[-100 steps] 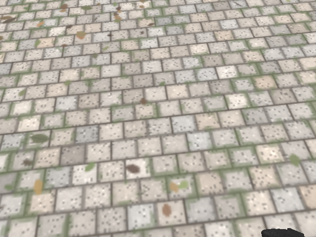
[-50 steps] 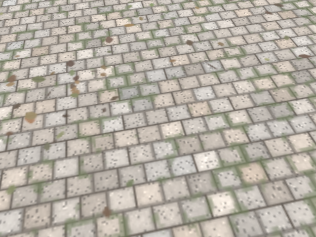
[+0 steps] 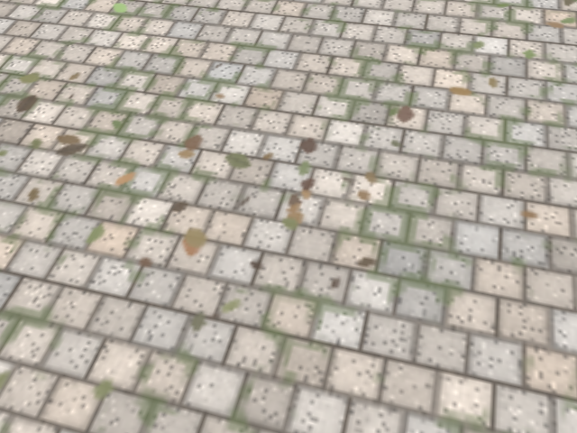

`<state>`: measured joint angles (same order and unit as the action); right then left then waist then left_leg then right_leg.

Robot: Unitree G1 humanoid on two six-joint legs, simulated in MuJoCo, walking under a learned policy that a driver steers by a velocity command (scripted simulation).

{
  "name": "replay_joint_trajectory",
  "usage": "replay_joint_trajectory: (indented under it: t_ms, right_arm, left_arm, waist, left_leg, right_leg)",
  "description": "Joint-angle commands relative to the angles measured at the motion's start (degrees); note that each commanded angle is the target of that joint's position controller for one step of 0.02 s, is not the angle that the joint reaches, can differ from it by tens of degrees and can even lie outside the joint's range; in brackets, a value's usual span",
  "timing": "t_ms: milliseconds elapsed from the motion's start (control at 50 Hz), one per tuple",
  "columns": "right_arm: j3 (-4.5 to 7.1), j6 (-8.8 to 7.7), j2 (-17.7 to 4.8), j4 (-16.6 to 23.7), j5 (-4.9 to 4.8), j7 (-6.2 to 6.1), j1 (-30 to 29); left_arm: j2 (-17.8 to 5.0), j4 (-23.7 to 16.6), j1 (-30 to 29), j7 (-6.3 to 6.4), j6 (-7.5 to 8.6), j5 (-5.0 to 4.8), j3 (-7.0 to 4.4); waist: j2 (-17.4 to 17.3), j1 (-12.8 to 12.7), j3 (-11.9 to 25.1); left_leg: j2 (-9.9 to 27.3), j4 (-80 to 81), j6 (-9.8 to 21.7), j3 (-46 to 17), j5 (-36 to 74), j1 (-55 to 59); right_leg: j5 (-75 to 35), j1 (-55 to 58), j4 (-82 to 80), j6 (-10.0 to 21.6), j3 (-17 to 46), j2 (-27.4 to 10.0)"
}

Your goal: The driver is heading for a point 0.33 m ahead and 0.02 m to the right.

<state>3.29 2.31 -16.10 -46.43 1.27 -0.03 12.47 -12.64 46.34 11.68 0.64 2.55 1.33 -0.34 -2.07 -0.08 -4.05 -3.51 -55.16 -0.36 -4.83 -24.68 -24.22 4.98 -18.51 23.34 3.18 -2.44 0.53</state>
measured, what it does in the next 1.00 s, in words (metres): steps on the spot: left foot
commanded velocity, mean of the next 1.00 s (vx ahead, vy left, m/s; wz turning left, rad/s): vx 0.02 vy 0.00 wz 0.04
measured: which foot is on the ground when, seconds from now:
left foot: up 0.00-0.12, down 0.14-1.00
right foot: down 0.00-1.00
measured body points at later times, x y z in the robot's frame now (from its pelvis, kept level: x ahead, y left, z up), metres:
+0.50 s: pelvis +0.03 +0.02 +0.00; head +0.03 +0.02 +0.45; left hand +0.05 +0.26 -0.15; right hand +0.08 -0.23 -0.14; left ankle +0.00 +0.12 -0.74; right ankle +0.08 -0.09 -0.74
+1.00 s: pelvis +0.05 +0.01 +0.00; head +0.05 +0.01 +0.45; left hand +0.05 +0.24 -0.16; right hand +0.03 -0.21 -0.16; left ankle +0.00 +0.12 -0.74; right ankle +0.08 -0.09 -0.74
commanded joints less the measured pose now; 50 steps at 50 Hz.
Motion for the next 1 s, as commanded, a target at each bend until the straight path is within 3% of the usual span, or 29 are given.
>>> replay_joint_trajectory:
  t_ms: [20, 60, 120, 140, 160, 180, 200, 220, 280, 340, 440, 680, 1000]
  right_arm:
    - [-0.28, 1.05, -1.56, -0.29, 0.12, -0.1, 7.5]
    - [-0.59, 1.22, -2.09, -0.19, -0.05, -0.13, 5.31]
    - [-1.18, 0.21, -1.66, -1.46, 0.18, -0.5, 6.1]
    - [-1.33, -0.54, -2.71, -1.17, 0.61, -0.79, 5.45]
    - [-1.28, -1.4, -5.24, -0.52, 1.49, -1.28, 5.41]
    - [-1.33, -1.79, -6.02, -0.88, 0.03, -1.18, 1.0]
    - [-2.28, -2.42, -2.7, -0.61, -0.17, -0.94, -2.56]
    - [-2.57, -2.97, -1.95, -1.46, -0.27, -0.96, -2.51]
    - [-2.31, -3.45, -2.78, -4.1, -0.89, -1.39, 1.09]
    - [-2.34, -3.34, -1.97, -6.11, -0.86, -1.47, 3.37]
    - [-2.33, -3.53, -1.52, -8.72, -0.93, -1.68, 4.35]
    - [-3.12, -3.42, 0.36, -14.19, -0.91, -2.27, 6.92]
    - [-3.68, -3.33, 2.65, -17.97, -0.8, -2.77, 9.82]
  left_arm:
    - [-7.45, -2.44, -0.87, -0.09, 0.17, 0.1, -1.61]
    - [-8.53, -1.85, 0.18, -0.28, -0.95, 0.18, -2.02]
    - [-8.77, -1.18, 0.67, -0.14, -2.52, -0.42, -2.11]
    - [-7.91, -0.71, 2.05, -0.1, -2.6, -0.36, -1.93]
    - [-5.61, -1.38, 3.07, -0.38, -2.41, -0.56, -1.41]
    - [-3.47, -0.74, 4.17, -0.34, -2.57, -1.43, -0.97]
    - [-4.6, 0.73, 3.62, -0.32, -2.72, -1.01, -1.16]
    - [-4.51, 1.53, 3.81, -0.48, -2.54, -0.77, -1.21]
    - [-6.4, 4.19, 5.74, -0.7, -1.78, -0.48, -1.61]
    - [-5.25, 6.55, 5.66, -0.48, -1.65, -0.77, -1.39]
    - [-4.45, 9.59, 5.77, 0.04, -1.72, -0.74, -1.19]
    - [-3.24, 15.1, 6.76, 0.86, -2.21, -0.82, -0.83]
    - [-1.18, 18.75, 6.86, 1.37, -2.51, -0.89, -0.48]
  waist:
    - [11.42, 1.98, 9.13]
    - [12.01, 0.8, 7.91]
    - [8.77, 2.03, 4.94]
    - [5.86, 1.89, 3.7]
    - [-0.81, 0.71, 4.54]
    - [-8.3, -2.2, 1.46]
    - [-5.68, -2.78, -0.34]
    - [-5.23, -2.98, 0.44]
    - [-3.85, -2.17, 1.13]
    - [0.81, -1.11, 0.03]
    - [2.38, -0.69, 1.13]
    - [2.07, -0.8, 0.96]
    - [1.91, -0.59, -0.25]
  left_leg:
    - [1.1, 9.02, 0.25, 2.91, 1.21, 9.41]
    - [1.18, 14.53, 0.67, 4.29, 1.95, 11.07]
    - [1.25, 29.36, 2.75, 5.11, 8.83, 18.98]
    - [4.26, 34.59, 3.97, 0.54, 10.81, 20.87]
    - [13.61, 40.27, 5.85, -10.52, 7.8, 21.57]
    - [18.29, 44.04, 8.87, -15.47, 3.1, 6.12]
    - [15.46, 44.5, 7.39, -12.36, 0.18, 0.82]
    - [12.38, 43.6, 5.23, -9.44, -0.33, 1.29]
    - [8.69, 42.16, 3.45, -5.82, 3.74, 5.75]
    - [8.45, 40.09, 4.21, -4.78, 7.89, 9.53]
    - [8.09, 38.96, 4.46, -3.68, 11.55, 11.33]
    - [7.82, 38.15, 4.06, -2.29, 15.7, 12.57]
    - [7.86, 37.77, 3.76, -1.7, 16.53, 13.1]
  right_leg:
    - [-9.03, 1.79, -8.15, 8.19, 9.78, -12.06]
    - [4.37, 0.87, -9.33, 8.13, 11.68, -11.91]
    - [16.02, -4.76, -8.61, 5.02, 12.88, -11.2]
    - [17.71, -7.05, -7.82, 2.08, 12.79, -10.49]
    - [17.24, -8.18, -1.34, -0.77, 9.42, -7.28]
    - [13.33, 0.63, -0.54, -2.32, 3.05, -1.31]
    - [8.37, 8.34, 0.01, -2.32, 4.33, -2.39]
    - [4.6, 10.92, -1.85, -2.32, 4.73, -2.67]
    - [2.17, 10.85, -3.1, -1.89, 6.46, -4.89]
    - [3.49, 7.59, -4.57, -1.84, 6.95, -4.97]
    - [2.28, 8.69, -5.02, -1.65, 7.35, -5.3]
    - [-0.41, 10.35, -4.25, -0.77, 7.52, -5.75]
    - [-1.04, 10.18, -3.78, -0.67, 7.4, -5.53]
